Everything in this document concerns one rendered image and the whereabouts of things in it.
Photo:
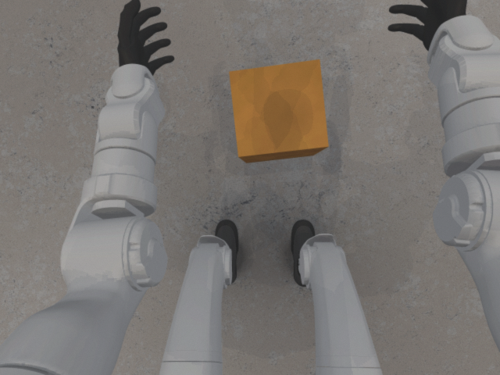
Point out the right robot upper arm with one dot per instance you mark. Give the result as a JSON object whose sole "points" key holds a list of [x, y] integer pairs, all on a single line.
{"points": [[467, 217]]}

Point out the robot right shin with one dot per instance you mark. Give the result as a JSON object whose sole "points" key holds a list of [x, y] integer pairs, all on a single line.
{"points": [[319, 238]]}

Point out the robot left shin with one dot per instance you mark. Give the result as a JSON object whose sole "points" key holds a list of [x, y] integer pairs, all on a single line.
{"points": [[209, 239]]}

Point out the robot left forearm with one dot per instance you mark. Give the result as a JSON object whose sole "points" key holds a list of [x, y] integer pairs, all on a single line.
{"points": [[122, 177]]}

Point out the right robot hand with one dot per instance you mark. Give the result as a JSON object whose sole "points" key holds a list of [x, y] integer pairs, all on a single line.
{"points": [[436, 14]]}

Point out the robot shin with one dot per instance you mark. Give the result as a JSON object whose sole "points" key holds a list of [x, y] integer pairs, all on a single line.
{"points": [[209, 239], [319, 238]]}

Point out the left robot upper arm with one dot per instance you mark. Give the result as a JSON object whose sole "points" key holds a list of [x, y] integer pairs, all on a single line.
{"points": [[108, 265]]}

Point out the robot right forearm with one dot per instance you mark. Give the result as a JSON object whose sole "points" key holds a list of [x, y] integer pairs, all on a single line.
{"points": [[464, 61]]}

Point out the carton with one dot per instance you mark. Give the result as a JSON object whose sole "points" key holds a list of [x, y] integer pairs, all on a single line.
{"points": [[279, 111]]}

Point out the left robot hand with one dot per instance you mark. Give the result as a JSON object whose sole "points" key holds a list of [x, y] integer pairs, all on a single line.
{"points": [[131, 41]]}

